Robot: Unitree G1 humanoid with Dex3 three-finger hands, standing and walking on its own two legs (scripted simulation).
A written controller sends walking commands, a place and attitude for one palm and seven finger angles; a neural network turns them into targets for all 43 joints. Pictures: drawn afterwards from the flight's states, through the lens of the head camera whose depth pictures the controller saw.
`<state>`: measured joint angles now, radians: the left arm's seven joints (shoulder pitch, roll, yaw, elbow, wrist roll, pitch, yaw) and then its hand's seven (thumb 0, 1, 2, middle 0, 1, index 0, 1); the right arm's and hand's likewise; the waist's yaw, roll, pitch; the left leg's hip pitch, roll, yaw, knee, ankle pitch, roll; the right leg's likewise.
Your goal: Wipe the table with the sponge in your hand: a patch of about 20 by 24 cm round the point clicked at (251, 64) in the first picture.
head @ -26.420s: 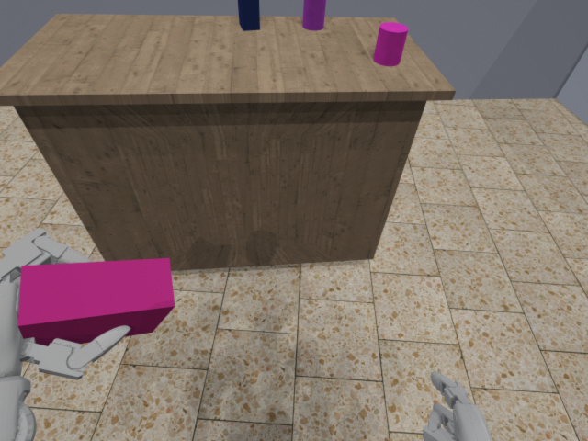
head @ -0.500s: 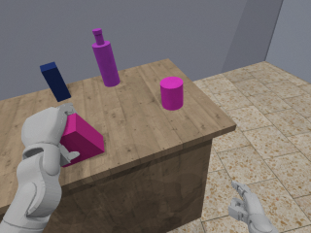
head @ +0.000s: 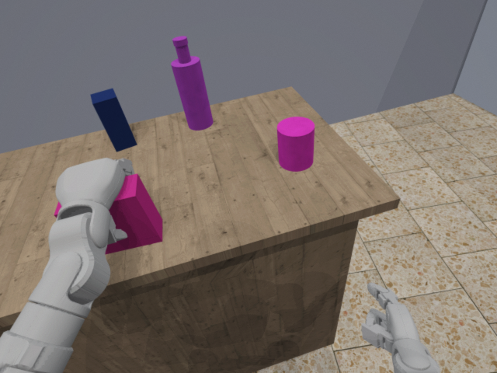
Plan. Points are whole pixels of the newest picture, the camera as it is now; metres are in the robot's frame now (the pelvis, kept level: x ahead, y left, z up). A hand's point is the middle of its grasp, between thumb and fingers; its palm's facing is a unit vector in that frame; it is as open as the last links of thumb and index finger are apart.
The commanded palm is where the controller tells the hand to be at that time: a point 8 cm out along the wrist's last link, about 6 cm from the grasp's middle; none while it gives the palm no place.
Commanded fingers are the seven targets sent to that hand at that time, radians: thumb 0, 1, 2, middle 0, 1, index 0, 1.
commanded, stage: wipe forward along the middle lane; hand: left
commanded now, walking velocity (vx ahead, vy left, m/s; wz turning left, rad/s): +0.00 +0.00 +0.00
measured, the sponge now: (120, 224) +0.29 +0.27 +0.12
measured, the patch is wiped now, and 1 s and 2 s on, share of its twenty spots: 1.00 1.00 1.00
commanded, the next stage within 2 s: slide back across to the first lane in 1.32 s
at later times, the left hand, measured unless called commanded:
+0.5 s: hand (113, 184) +0.34 +0.29 +0.16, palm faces +0.01 -0.02 -1.00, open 9.4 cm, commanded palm +0.32 +0.29 +0.19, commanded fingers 0.00 0.10 1.30 -1.20 -1.60 -1.20 -1.60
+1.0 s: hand (115, 170) +0.38 +0.31 +0.16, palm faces -0.04 -0.01 -1.00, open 9.4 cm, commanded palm +0.36 +0.31 +0.19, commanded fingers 0.00 0.10 1.30 -1.20 -1.60 -1.20 -1.60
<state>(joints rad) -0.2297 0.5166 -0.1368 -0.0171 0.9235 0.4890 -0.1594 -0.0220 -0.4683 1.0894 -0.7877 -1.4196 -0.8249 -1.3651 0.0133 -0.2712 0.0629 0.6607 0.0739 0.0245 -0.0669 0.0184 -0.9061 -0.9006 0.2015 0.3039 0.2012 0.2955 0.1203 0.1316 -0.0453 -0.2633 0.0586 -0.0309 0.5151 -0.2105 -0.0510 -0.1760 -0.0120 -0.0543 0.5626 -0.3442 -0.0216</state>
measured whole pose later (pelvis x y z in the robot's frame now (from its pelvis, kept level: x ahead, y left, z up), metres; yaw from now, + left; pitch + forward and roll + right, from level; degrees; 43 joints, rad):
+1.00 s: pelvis +0.01 +0.01 +0.00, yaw +0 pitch +2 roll +0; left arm -0.59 0.57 -0.05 0.57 0.97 0.28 -0.16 0.01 -0.52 1.14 -0.81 -1.41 -0.84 -1.36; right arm 0.18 -0.30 0.01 0.69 0.08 0.09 -0.06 0.02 -0.91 -0.90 0.20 0.30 0.20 0.30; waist 0.03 0.09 -0.07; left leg -0.34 0.06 -0.03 0.51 -0.21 -0.04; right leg -0.24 -0.01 -0.05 0.52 -0.31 -0.01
